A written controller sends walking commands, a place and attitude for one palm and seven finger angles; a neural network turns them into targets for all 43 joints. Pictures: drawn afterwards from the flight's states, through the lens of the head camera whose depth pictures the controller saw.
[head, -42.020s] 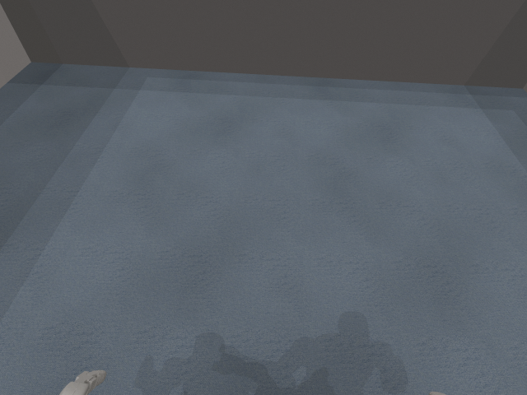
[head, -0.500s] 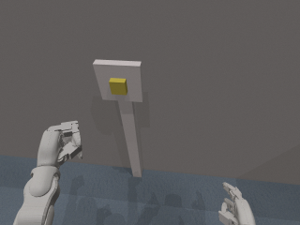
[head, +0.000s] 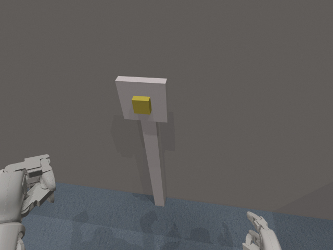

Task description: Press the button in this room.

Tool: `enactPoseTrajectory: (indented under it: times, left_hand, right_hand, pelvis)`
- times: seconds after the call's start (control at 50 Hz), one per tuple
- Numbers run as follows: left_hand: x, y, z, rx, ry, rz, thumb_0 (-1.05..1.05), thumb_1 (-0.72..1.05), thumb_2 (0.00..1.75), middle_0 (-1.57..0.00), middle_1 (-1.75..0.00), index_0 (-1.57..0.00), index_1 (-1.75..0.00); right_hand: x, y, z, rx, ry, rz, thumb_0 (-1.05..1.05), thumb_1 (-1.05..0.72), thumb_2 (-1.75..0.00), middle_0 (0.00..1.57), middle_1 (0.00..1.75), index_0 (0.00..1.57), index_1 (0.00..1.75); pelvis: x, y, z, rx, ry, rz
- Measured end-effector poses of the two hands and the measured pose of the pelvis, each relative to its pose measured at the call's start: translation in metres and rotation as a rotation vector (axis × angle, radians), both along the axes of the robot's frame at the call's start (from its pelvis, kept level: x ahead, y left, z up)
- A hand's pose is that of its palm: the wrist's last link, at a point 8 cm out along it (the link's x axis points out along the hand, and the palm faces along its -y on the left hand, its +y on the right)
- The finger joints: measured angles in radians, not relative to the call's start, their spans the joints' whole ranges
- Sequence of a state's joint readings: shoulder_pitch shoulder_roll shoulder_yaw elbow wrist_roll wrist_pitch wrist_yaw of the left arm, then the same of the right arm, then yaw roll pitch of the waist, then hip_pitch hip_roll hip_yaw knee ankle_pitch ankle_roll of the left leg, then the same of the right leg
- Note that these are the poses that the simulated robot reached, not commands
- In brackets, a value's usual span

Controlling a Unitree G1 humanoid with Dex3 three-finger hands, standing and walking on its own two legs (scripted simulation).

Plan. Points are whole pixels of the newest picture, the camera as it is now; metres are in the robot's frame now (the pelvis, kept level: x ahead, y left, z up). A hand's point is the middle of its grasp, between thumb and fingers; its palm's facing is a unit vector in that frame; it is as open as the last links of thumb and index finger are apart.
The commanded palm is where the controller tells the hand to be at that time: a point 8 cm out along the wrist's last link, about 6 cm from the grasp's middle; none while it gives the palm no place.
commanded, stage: draw the hand back to the body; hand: left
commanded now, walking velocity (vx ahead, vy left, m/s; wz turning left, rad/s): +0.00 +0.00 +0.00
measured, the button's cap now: (142, 104) +0.54 +0.15 +0.07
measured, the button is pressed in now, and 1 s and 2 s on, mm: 0 0 0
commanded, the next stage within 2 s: step back with the hand held close in 0.28 s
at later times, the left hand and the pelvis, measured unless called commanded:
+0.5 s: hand (42, 190) +0.17 +0.24 +0.16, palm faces +0.42 -0.81 -0.41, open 3.1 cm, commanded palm +0.11 +0.28 +0.17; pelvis -0.02 +0.00 +0.00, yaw +0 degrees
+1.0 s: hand (22, 221) +0.12 +0.26 +0.15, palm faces +0.36 -0.80 -0.48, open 3.1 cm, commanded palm +0.06 +0.29 +0.17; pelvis -0.07 +0.01 -0.01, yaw +0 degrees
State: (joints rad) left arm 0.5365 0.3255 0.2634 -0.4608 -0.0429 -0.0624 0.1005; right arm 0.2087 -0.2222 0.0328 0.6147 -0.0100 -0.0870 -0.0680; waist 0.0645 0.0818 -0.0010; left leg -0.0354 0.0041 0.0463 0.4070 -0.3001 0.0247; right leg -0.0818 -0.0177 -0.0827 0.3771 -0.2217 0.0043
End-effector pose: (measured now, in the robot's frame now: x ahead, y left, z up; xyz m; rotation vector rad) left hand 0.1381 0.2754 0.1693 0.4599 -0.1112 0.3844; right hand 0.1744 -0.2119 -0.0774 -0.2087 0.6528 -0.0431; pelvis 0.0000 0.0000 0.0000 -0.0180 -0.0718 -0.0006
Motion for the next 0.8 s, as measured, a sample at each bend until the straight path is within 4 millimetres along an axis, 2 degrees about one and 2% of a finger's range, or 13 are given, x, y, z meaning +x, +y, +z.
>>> enactPoseTrajectory:
  times: [0.08, 0.16, 0.28, 0.4, 0.48, 0.62, 0.7, 0.8]
  left_hand:
    - [-0.014, 0.003, 0.009, 0.028, -0.024, 0.022, 0.01, 0.89, 0.90, -1.31, -1.50, -1.30, -1.50]
    - [-0.018, 0.003, 0.004, 0.007, -0.028, 0.038, 0.01, 0.89, 0.90, -1.31, -1.50, -1.30, -1.50]
    - [-0.017, 0.001, -0.004, -0.022, -0.016, 0.035, 0.01, 0.89, 0.90, -1.31, -1.50, -1.30, -1.50]
    - [-0.019, -0.003, 0.005, 0.003, -0.047, 0.010, 0.01, 0.89, 0.90, -1.31, -1.50, -1.30, -1.50]
    - [-0.016, 0.003, 0.008, 0.025, -0.064, 0.011, 0.01, 0.89, 0.90, -1.31, -1.50, -1.30, -1.50]
    - [-0.008, 0.003, -0.005, 0.044, 0.025, -0.048, 0.01, 0.89, 0.90, -1.31, -1.50, -1.30, -1.50]
    - [-0.014, 0.003, -0.006, 0.066, 0.052, -0.093, 0.01, 0.89, 0.90, -1.31, -1.50, -1.30, -1.50]
    - [-0.028, 0.013, 0.003, 0.115, 0.015, -0.095, 0.01, 0.89, 0.90, -1.31, -1.50, -1.30, -1.50]
  right_hand:
    - [0.001, -0.001, 0.002, -0.005, -0.018, 0.004, 0.01, -0.90, -0.90, 0.20, 0.30, 0.20, 0.30]
    - [-0.001, 0.000, 0.002, -0.012, -0.021, 0.010, 0.01, -0.90, -0.90, 0.20, 0.30, 0.20, 0.30]
    - [-0.009, 0.000, 0.003, -0.018, -0.021, 0.009, 0.01, -0.90, -0.90, 0.20, 0.30, 0.20, 0.30]
    - [-0.017, -0.001, 0.002, -0.014, -0.025, -0.001, 0.01, -0.90, -0.90, 0.20, 0.30, 0.20, 0.30]
    - [-0.023, -0.004, 0.001, -0.015, 0.004, -0.014, 0.01, -0.90, -0.90, 0.20, 0.30, 0.20, 0.30]
    - [-0.040, -0.016, -0.004, -0.052, 0.085, -0.068, 0.01, -0.90, -0.90, 0.20, 0.30, 0.20, 0.30]
    - [-0.050, -0.021, -0.005, -0.069, 0.116, -0.108, 0.01, -0.90, -0.90, 0.20, 0.30, 0.20, 0.30]
    - [-0.057, -0.018, -0.003, -0.079, 0.109, -0.127, 0.01, -0.90, -0.90, 0.20, 0.30, 0.20, 0.30]
  pelvis:
    - [-0.002, 0.000, 0.000, -0.002, -0.006, 0.003]
    - [-0.008, 0.000, 0.000, -0.001, -0.011, 0.007]
    - [-0.013, -0.002, 0.000, 0.001, -0.015, 0.005]
    - [-0.015, -0.003, 0.000, 0.000, -0.022, 0.002]
    - [-0.019, -0.003, 0.000, -0.005, 0.006, 0.006]
    - [-0.030, 0.003, 0.000, -0.003, 0.078, 0.002]
    - [-0.035, 0.009, -0.002, 0.001, 0.097, 0.002]
    - [-0.043, 0.014, -0.005, 0.004, 0.097, 0.003]
